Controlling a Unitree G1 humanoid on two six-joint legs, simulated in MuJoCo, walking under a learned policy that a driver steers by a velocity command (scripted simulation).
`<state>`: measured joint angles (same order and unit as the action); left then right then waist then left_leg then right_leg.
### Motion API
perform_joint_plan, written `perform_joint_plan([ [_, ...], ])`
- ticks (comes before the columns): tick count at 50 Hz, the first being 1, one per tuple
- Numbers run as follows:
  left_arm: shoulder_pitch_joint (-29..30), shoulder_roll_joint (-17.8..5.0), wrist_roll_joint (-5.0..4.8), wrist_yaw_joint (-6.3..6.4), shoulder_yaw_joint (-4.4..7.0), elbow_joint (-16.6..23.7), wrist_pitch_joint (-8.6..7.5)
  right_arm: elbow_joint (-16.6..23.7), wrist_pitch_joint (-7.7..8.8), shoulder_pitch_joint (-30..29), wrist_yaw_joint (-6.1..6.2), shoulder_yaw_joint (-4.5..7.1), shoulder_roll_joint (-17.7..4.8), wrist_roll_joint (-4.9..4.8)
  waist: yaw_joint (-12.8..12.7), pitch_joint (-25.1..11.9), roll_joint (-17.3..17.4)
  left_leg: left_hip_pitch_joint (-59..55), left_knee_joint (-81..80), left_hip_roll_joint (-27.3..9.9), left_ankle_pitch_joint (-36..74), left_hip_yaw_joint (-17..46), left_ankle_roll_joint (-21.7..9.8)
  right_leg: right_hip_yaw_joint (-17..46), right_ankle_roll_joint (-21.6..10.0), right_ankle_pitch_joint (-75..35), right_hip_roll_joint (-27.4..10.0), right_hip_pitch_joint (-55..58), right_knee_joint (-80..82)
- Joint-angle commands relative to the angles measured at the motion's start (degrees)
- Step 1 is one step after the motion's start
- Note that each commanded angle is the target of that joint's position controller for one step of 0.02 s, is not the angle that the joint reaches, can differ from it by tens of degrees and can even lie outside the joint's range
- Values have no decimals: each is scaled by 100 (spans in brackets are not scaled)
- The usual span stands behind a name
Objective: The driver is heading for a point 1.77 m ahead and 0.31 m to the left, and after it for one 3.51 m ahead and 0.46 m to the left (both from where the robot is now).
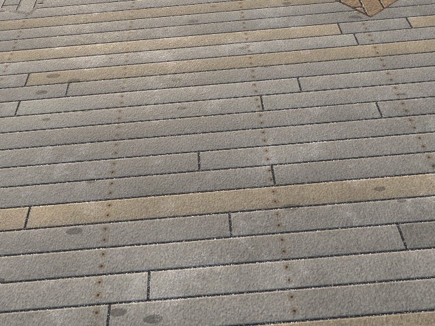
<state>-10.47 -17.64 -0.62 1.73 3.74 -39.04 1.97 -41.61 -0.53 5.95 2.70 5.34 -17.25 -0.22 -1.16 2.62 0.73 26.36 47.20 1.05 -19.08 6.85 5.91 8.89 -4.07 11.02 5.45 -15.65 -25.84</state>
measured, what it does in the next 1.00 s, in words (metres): walks ahead, turning left: left foot, then right foot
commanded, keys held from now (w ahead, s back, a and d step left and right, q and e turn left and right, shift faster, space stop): e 0.08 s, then q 0.08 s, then w+q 0.84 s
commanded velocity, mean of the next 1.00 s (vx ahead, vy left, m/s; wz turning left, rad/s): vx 0.30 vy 0.00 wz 0.23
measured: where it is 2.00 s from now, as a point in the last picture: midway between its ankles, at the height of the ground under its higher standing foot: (175, 214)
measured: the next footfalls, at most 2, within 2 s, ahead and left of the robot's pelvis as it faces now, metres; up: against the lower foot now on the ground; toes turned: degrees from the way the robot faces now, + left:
left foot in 0.16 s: +0.07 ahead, +0.15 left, +0.00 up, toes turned -11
right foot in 0.50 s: +0.09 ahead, -0.10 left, +0.00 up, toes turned +5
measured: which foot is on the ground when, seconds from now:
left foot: up 0.00-0.14, down 0.16-0.50, up 0.52-0.90, down 0.92-1.00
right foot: down 0.00-0.18, up 0.20-0.48, down 0.50-0.94, up 0.96-1.00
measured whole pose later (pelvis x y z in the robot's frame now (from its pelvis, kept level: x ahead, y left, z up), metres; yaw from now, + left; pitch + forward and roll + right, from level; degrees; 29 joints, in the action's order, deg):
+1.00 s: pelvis +0.27 +0.10 -0.03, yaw +20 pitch +2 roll +0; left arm -20.6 -17.3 -1.0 0.2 2.7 -47.2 -4.4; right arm -32.7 2.1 5.2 -2.4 3.3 -17.9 -1.4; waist -2.9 4.8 0.4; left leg 30.0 38.3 3.9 -9.9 -2.4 -5.5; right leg -0.7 1.2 27.5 -3.1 -9.4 -63.3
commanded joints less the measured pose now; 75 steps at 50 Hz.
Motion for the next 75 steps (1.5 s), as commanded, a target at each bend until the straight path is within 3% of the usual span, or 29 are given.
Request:
perform_joint_plan([
  [1,115,-1042,11,2,303,415,-19,425,175,-224,-53,109,-484,-17,-74,-548,-912,90,-419,83,-87,0,-30,1830,-894,-679,-1411,631,614],
  [7,404,-759,-45,-3,189,504,70,231,337,386,-245,82,-446,-13,191,-907,-872,-1287,-2342,1,979,-257,-338,1850,-574,-1671,-1227,659,-22],
  [8,154,-516,-4,6,100,413,55,251,345,335,-264,49,-456,77,127,-925,-632,-1791,-2806,-318,1748,40,-488,1648,-283,-1027,-1009,432,-132],
  [9,-285,-115,169,-17,-46,272,17,329,336,267,-264,-18,-550,209,-133,-1124,399,-2272,-3136,-1223,2148,1095,-830,929,64,804,-449,116,-844],
  [10,-418,-226,163,-39,-9,315,-25,278,321,26,-261,-101,-522,336,-455,-728,1117,-1798,-3174,-1670,1450,1799,-1593,314,334,1951,-64,-334,-887],
  [12,208,-713,166,-34,103,336,-152,285,281,69,-238,-59,-634,106,1,-194,1005,-1416,-3678,-1479,-1325,2129,-1754,-202,597,1467,-283,-569,-1293],
  [14,518,-803,115,-49,169,360,-264,132,241,590,-157,41,-1064,-22,282,90,1042,-1719,-3838,-1515,-1537,2423,-1796,-350,745,1625,-326,-1263,-1967],
  [19,716,-266,-4,-197,39,287,-636,84,189,966,-60,22,-909,-119,351,-89,895,-1955,-3644,-920,-641,1805,-1689,-669,670,1332,-255,-855,-918],
  [22,388,-283,-97,-240,88,121,-753,225,98,840,-54,51,-944,-140,105,-250,890,-1431,-3414,-689,-424,1749,-1668,-793,513,259,-168,329,473],
  [24,-196,-508,-100,-168,190,-56,-744,345,116,752,-73,-18,-654,-125,-190,-539,637,-483,-2878,-442,-541,1600,-1354,-699,387,-248,-545,1846,756],
  [25,-964,-712,-64,-85,243,-169,-720,452,160,593,-108,-145,-255,-91,-537,-872,171,503,-1808,-152,-1091,1235,-1033,31,154,383,-1355,2963,760],
  [26,-1310,-1345,76,-96,384,-296,-666,770,249,533,-121,-238,68,-201,-540,-871,-1235,1637,-413,374,-1352,246,-783,1900,-500,2249,-2543,3105,1332],
  [27,-1047,-1228,124,-124,378,-303,-687,814,321,444,-116,-135,-402,-225,-440,-221,-1132,2209,605,-188,-1296,203,-709,2530,-871,2900,-3011,2525,1606],
  [29,-676,-612,67,-88,199,-236,-737,548,331,737,-188,-36,-603,-189,-218,184,-856,2443,1295,-393,-505,182,-697,1586,-621,2121,-2465,2332,1665],
  [32,-647,-498,111,-88,143,-313,-742,597,363,548,-313,-89,-356,-138,-227,301,-683,2437,1592,-558,445,-13,-636,283,-443,132,-2067,1968,1741],
  [41,-963,-903,-43,-123,210,-623,-713,1274,383,-606,-637,-262,-118,-138,-356,537,-465,1167,-827,-482,1794,-879,-777,-1378,-364,-1657,-2012,1457,1844],
  [45,-1008,-1204,-59,-64,282,-643,-555,1173,301,376,-642,38,-704,-125,450,-470,-722,-685,-1103,290,1074,-1386,-1350,-1873,-86,-5450,-2020,1898,-262],
  [46,-1008,-1156,-60,-33,249,-590,-547,948,244,1318,-556,217,-990,-154,969,-971,-571,-2187,-1307,422,1274,-1259,-1570,-1976,85,-5250,-1855,1170,-1532],
  [47,-1245,-739,133,-36,100,-448,-594,794,145,2027,-411,327,-1383,-185,1054,-1547,406,-3977,-1321,-569,1132,305,-1892,-1917,306,-1745,-1494,-398,-3430],
  [48,-1620,-210,140,-117,-109,-109,-760,1006,218,1669,-415,309,-1776,-175,438,-2533,1554,-5263,-2487,-2060,-450,4025,-3112,-1028,548,2284,-289,-2303,-5457],
  [49,-919,-930,-58,-196,58,-44,-941,1040,281,1757,-446,192,-1250,-109,909,-2539,669,-5035,-3045,-1988,-1061,4113,-2837,-96,454,1922,-568,-2799,-5735],
  [50,-473,-931,-217,-223,53,159,-1007,935,346,1567,-448,122,-1056,-68,801,-1551,520,-4246,-3119,-1780,-787,3229,-2547,-265,364,1435,-782,-3066,-5463],
  [52,-481,-747,1,-133,27,26,-987,952,425,833,-449,4,-712,-20,244,-683,-219,-2522,-3191,-1280,802,1847,-2186,-358,355,714,-1280,-2413,-4405],
  [56,-961,-564,33,-154,2,-242,-679,747,582,606,-435,-68,-599,48,-84,-479,166,-1308,-3630,-1128,2251,786,-2264,-538,608,260,-1475,-1696,-3894],
  [62,96,-313,4,-223,-87,2,-702,334,650,872,-352,-97,-690,67,343,16,131,-1469,-3950,-824,2161,-321,-1786,-685,575,-2000,-1306,-1992,-1803],
  [67,813,-235,-80,-411,-135,328,-749,-40,576,1284,-330,-51,-834,24,675,292,45,-2597,-3874,-1259,2308,-527,-1704,-669,340,-1963,-1038,-2438,-854],
  [71,867,-278,-31,-572,-117,574,-749,-138,387,1292,-251,-7,-952,-8,524,64,181,-3492,-3033,-1462,4436,-708,-1532,-1023,31,-749,-702,-2410,-612],
  [74,-807,-920,-28,-485,218,333,-688,-15,262,1101,-109,-15,-1059,13,-466,-1120,291,-2787,-489,-1146,6363,-1142,-1144,-1198,-479,-721,-237,256,-388],
  [75,-1592,-1593,25,-397,410,271,-643,239,386,1528,-109,-169,-664,119,-530,-2008,-652,-628,1710,-606,4107,-1301,-776,1003,-1323,-889,-1641,2706,-531],
])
